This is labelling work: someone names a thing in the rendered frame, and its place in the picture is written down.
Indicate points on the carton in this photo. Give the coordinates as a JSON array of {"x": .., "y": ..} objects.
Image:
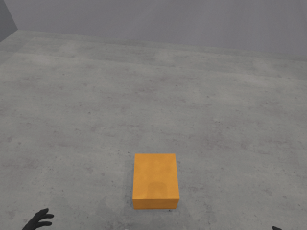
[{"x": 155, "y": 183}]

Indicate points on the left robot hand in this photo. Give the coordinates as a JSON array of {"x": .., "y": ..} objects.
[{"x": 34, "y": 223}]

